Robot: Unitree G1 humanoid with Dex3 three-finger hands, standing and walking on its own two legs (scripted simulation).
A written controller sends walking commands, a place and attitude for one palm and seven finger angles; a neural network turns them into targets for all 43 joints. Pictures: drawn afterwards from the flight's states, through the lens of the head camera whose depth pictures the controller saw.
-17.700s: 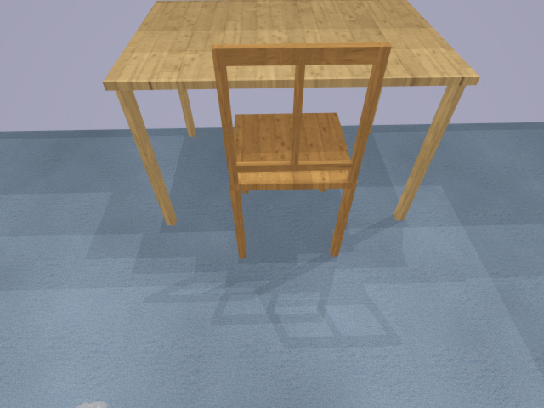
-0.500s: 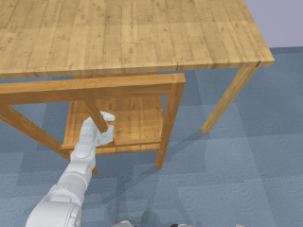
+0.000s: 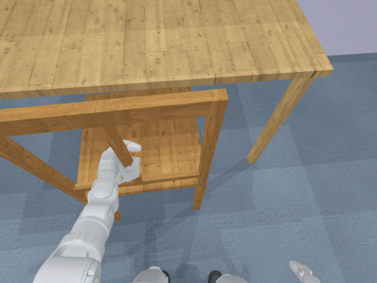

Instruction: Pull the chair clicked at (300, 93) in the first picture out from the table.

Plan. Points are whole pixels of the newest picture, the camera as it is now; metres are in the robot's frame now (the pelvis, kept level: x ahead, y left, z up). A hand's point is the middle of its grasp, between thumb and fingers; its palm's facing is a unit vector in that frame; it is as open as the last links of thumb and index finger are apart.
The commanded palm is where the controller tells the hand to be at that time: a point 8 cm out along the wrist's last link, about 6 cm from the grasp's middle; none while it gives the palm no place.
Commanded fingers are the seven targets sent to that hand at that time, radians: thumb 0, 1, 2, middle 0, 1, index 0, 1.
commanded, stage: step backward, pulling the chair out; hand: left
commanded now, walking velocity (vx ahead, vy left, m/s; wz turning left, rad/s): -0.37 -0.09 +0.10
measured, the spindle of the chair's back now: (125, 157) +0.39 +0.15 -0.06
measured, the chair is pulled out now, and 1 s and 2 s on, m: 0.04 0.13 0.33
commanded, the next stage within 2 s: none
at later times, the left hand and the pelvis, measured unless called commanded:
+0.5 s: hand (135, 181) +0.33 +0.12 -0.07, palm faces +0.02 -0.99 -0.14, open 5.4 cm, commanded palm +0.31 +0.17 -0.07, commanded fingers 0.00 0.90 0.90 -0.50 -1.45 -0.50 -1.45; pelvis -0.03 +0.01 +0.00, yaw +2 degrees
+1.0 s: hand (135, 209) +0.27 +0.12 -0.07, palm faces +0.02 -0.99 -0.15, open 5.5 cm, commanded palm +0.25 +0.17 -0.07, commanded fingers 0.00 0.90 0.90 -0.50 -1.45 -0.50 -1.45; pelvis -0.09 +0.00 +0.00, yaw +4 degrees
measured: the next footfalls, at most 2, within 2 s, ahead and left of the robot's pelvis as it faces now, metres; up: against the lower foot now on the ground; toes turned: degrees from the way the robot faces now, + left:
left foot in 1.48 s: -0.16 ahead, +0.12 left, +0.00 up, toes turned +4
right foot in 1.70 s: -0.17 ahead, -0.13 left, +0.00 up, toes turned +3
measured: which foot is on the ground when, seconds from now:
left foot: down 0.00-1.00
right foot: down 0.00-1.00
